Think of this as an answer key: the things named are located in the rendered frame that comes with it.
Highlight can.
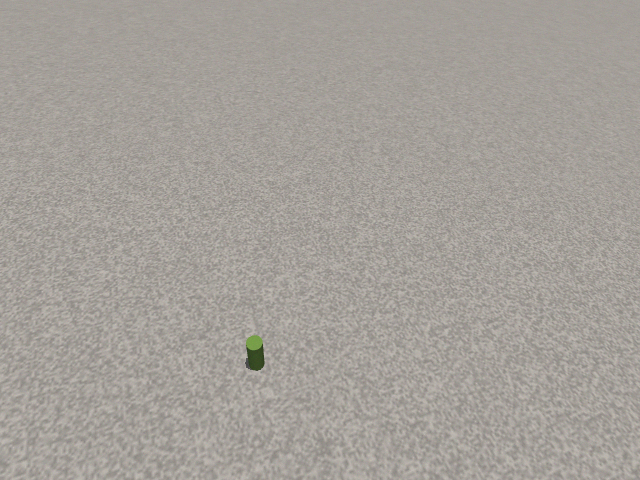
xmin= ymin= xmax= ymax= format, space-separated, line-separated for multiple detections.
xmin=246 ymin=335 xmax=264 ymax=371

